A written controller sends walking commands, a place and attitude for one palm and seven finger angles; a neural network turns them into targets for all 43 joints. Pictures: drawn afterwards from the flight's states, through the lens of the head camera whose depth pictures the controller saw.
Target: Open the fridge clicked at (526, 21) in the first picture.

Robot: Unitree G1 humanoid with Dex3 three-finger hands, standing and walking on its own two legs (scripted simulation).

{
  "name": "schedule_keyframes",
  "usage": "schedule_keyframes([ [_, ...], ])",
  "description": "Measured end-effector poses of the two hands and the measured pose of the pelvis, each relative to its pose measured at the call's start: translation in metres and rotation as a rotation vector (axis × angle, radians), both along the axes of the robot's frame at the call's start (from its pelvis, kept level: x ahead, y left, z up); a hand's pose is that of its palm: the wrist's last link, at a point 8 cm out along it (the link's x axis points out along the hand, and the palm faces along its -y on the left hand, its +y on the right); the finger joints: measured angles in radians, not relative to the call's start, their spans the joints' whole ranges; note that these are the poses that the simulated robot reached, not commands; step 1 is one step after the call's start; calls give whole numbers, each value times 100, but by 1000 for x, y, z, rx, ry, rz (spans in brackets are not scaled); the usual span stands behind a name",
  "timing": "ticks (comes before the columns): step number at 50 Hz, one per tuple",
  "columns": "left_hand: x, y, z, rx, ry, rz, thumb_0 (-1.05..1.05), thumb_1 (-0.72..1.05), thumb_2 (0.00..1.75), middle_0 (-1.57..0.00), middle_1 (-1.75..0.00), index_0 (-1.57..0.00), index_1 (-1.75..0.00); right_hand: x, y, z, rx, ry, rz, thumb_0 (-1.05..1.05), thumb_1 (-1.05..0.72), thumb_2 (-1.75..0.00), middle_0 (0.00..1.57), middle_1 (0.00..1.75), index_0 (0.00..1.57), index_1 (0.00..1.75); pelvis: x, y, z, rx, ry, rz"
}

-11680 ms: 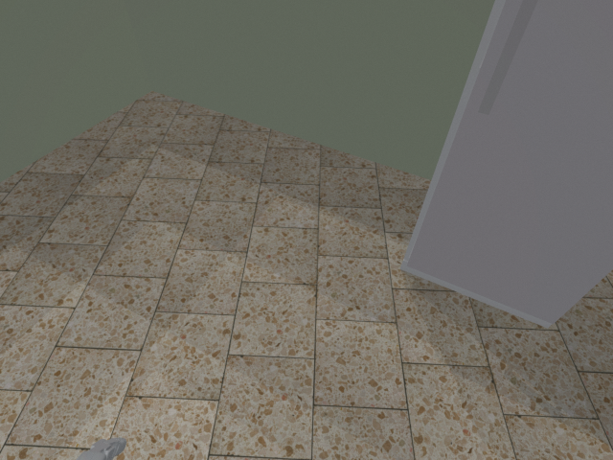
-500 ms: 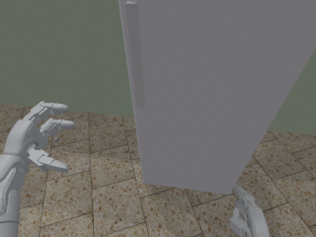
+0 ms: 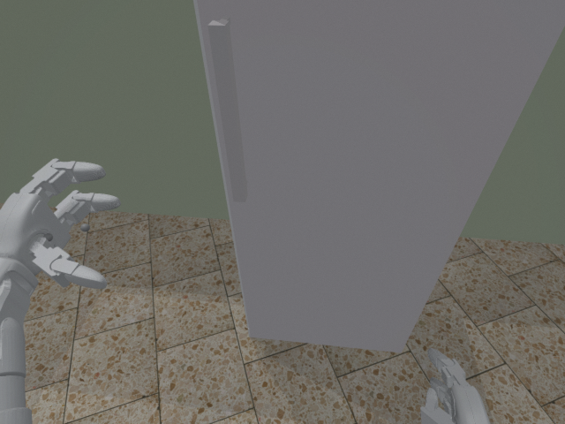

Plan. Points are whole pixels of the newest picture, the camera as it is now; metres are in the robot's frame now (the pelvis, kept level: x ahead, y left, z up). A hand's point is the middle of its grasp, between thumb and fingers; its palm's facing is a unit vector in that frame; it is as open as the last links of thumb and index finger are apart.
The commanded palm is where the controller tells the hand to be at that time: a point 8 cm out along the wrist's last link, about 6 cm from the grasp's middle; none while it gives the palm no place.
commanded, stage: raise the hand to about handle height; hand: left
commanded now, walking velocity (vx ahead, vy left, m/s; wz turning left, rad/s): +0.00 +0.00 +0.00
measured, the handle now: (234, 121) +0.55 +0.16 +0.19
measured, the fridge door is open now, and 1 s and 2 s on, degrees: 0 0 0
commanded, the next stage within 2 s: move the hooked fingers beside the handle in 0.20 s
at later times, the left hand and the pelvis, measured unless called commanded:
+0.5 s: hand (94, 222) +0.29 +0.28 +0.18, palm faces +0.06 -1.00 -0.04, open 14.0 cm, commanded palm +0.26 +0.32 +0.19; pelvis +0.00 +0.00 +0.00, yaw +1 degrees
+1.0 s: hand (137, 192) +0.36 +0.25 +0.17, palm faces +0.03 -1.00 -0.02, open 14.0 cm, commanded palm +0.34 +0.30 +0.18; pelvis +0.01 +0.00 +0.00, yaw +0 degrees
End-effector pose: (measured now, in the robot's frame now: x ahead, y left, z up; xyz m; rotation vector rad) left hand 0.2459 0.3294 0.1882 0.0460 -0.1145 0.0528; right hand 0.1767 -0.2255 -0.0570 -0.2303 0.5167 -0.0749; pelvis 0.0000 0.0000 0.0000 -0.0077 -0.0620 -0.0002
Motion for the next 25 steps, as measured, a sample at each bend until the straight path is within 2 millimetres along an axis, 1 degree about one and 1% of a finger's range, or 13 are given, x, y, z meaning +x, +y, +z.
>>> schedule_keyframes([
  [5,-2,8,-1,0,36,47,-1,-50,30,-30,-120,-30,-120,2,1,1,-1,-4,4,1,-90,-90,20,30,21,30,-3,-1,0,-2,-10,7],
  [12,0,-2,0,19,55,-1,-1,-50,30,-30,-120,-30,-120,5,7,0,11,-13,13,1,-90,-90,20,30,21,30,-5,0,1,-1,-9,7],
  [18,0,4,-1,3,50,19,-1,-50,30,-30,-120,-30,-120,5,10,0,19,-10,17,1,-90,-90,20,30,21,30,-3,-1,1,-1,-7,7],
  [21,4,6,-4,-6,63,30,-1,-50,30,-30,-120,-30,-120,5,10,-1,11,0,20,1,-90,-90,21,30,21,30,-3,0,1,-2,-7,12],
  [25,17,1,-7,-9,76,13,-1,-50,30,-30,-120,-30,-120,4,9,-4,-2,17,16,1,-90,-90,21,30,21,30,-4,1,1,-3,-2,17],
])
